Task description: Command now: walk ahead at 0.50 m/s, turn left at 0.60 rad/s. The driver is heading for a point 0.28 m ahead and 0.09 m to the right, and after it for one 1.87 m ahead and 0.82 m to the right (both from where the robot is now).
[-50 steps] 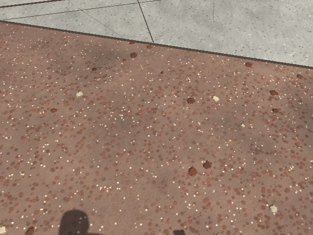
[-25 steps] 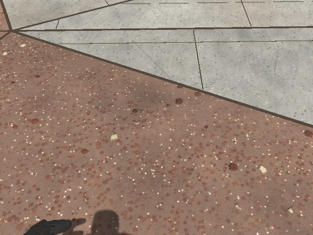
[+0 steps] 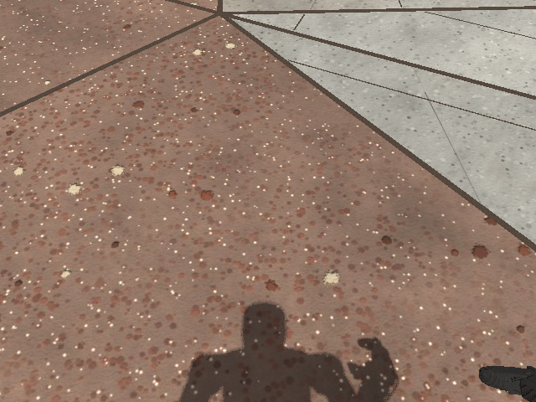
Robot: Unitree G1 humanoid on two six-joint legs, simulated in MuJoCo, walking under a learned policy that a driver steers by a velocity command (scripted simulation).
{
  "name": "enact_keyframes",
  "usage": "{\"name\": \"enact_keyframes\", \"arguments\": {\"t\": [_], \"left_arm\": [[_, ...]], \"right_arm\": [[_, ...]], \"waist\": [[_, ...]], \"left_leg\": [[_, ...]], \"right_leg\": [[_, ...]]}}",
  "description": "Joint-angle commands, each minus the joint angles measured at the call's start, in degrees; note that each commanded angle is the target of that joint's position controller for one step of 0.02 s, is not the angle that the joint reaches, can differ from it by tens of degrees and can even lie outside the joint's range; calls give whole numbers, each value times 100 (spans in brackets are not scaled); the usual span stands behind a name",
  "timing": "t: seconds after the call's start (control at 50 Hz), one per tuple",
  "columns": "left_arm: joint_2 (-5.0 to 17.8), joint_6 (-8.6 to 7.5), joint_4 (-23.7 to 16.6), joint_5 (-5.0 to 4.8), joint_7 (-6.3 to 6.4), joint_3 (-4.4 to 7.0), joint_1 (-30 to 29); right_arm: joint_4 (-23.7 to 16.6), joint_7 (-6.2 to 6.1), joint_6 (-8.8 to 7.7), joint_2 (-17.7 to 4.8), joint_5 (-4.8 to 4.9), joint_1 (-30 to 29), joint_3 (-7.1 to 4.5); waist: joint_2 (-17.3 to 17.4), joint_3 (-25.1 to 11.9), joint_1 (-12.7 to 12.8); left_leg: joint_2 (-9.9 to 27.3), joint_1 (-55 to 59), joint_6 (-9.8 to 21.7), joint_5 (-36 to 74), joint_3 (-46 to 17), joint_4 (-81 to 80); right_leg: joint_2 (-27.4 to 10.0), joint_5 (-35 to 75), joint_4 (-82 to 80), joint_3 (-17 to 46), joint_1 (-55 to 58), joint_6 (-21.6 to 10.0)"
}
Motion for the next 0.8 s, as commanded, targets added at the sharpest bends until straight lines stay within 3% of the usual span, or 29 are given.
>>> {"name": "enact_keyframes", "arguments": {"t": [0.02,0.04,0.06,0.1,0.16,0.22,0.28,0.34,0.38,0.4,0.42,0.44,0.46,0.48,0.5,0.52,0.54,0.58,0.6,0.68,0.76,0.8], "left_arm": [[810,-440,-974,-187,-110,68,-644],[727,-472,-932,-88,-65,39,-672],[745,-458,-887,55,-27,72,-640],[710,-315,-785,87,-46,91,-364],[454,-157,-671,138,-30,21,-354],[223,-161,-706,98,-71,-84,-765],[187,-200,-766,22,-188,-115,-1182],[339,-192,-854,13,-286,-57,-1261],[511,-184,-956,64,-351,17,-1215],[588,-183,-938,98,-375,62,-963],[702,-194,-833,118,-376,138,-466],[1072,-195,-829,143,-326,246,-9],[1448,-149,-962,182,-265,294,20],[1031,-78,-999,171,-223,196,148],[837,-10,-1144,95,-190,162,-153],[681,79,-1224,35,-140,125,-426],[622,160,-1281,-8,-101,92,-592],[664,281,-1362,39,-59,113,-855],[712,326,-1398,84,-41,148,-888],[907,421,-1459,40,77,264,-802],[900,538,-1528,23,111,290,-834],[873,597,-1559,-4,122,290,-890]], "right_arm": [[-10,-45,-155,-1071,-36,1729,-345],[-35,-51,-182,-940,-18,1378,-296],[-94,-62,-182,-804,-49,1026,-251],[-144,-105,-205,-621,-132,730,-173],[105,-191,-271,-642,-167,795,-138],[317,-287,-232,-620,-170,846,-96],[548,-334,-214,-677,-204,1094,-81],[702,-333,-180,-709,-230,999,-87],[740,-378,-95,-785,-166,877,-129],[723,-421,-38,-806,-122,789,-142],[685,-471,20,-784,-90,704,-139],[570,-515,19,-749,-181,813,-114],[449,-474,-25,-375,-341,1460,-1],[482,-382,-43,-475,-287,1478,41],[451,-334,-10,-715,-137,1152,-18],[381,-347,62,-690,-118,812,-16],[349,-383,145,-656,-149,630,-23],[310,-427,257,-514,-161,647,-19],[352,-443,255,-401,-158,713,5],[453,-478,212,-374,-166,712,9],[413,-423,130,-430,-130,539,-40],[448,-376,53,-426,-109,648,-73]], "waist": [[612,-1582,-941],[86,-1134,-669],[21,-876,-434],[193,-803,-154],[169,-625,-115],[311,-556,-284],[315,-602,-562],[338,-533,-556],[370,-511,-467],[371,-603,-327],[261,-823,-80],[-258,-1331,49],[-1481,-1967,-332],[-1454,-2631,-143],[-864,-2272,-57],[-362,-1790,-90],[-94,-1324,-166],[-424,-907,-416],[-629,-882,-425],[-809,-1248,-309],[-979,-1159,-205],[-1023,-1093,-280]], "left_leg": [[1863,4571,1428,-870,-3961,-2108],[1603,3702,1247,-222,-3301,-2098],[1392,2985,1132,427,-2827,-2149],[1229,2303,1111,1166,-2369,-2383],[1083,1813,1014,3405,-1393,-2374],[721,1675,614,3768,-598,-2332],[836,1941,424,3259,-468,-2317],[1152,2481,450,3241,-530,-2025],[1300,2875,420,3653,-594,-1511],[1268,2970,345,4021,-578,-1073],[1054,2908,167,4221,-428,-320],[600,2322,-170,3182,-163,995],[-365,416,-672,-1122,-34,3080],[-616,-424,-785,-2834,-779,3975],[-264,-677,-763,-2501,-1061,4258],[-78,-793,-767,-2146,-965,4081],[73,-756,-792,-1922,-901,3658],[132,-147,-821,-1652,-731,2469],[41,70,-872,-1634,-609,2012],[-28,539,-989,-1115,-678,1033],[-75,730,-913,-922,-726,318],[-109,1038,-787,-693,-655,-411]], "right_leg": [[206,334,2495,1085,-4142,-258],[-32,810,2019,1068,-3852,-272],[-177,1071,1570,1057,-3465,-216],[-322,1366,1217,1029,-2932,-100],[-247,1844,617,750,-2734,145],[-113,3053,-654,575,-2426,105],[87,4138,-1589,555,-2086,-43],[181,3581,-1903,678,-2235,-230],[298,2791,-2016,607,-2416,-384],[416,2581,-2194,499,-2212,-468],[569,3037,-2617,409,-1603,-604],[51,5225,-2609,1204,-499,-952],[-1310,7302,-2418,3106,1281,-2035],[-1673,6536,-2857,4253,1884,-2549],[-1423,5326,-2979,3803,1480,-2289],[-1163,4331,-3116,3371,873,-1988],[-1002,3638,-3336,3122,141,-1814],[-485,2669,-3636,2742,-868,-1516],[-337,2698,-3678,2610,-1047,-1485],[-295,2401,-3584,2695,-1042,-1474],[-256,1543,-3556,3112,-1050,-1321],[-180,1445,-3416,3249,-1062,-1203]]}}
Velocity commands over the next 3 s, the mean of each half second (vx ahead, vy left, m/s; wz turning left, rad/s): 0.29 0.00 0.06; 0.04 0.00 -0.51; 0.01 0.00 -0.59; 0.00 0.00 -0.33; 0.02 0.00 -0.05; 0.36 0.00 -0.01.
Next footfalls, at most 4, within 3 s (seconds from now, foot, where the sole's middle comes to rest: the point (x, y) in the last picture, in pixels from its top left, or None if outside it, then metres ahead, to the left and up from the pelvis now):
0.42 right None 0.39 -0.10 -0.75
0.84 left None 0.39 0.13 -0.75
1.28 right None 0.26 -0.10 -0.75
1.74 left None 0.41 0.07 -0.75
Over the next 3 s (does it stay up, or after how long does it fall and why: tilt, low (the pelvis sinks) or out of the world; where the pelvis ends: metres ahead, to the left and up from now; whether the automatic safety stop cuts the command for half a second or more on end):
stays up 0.41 -0.11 0.02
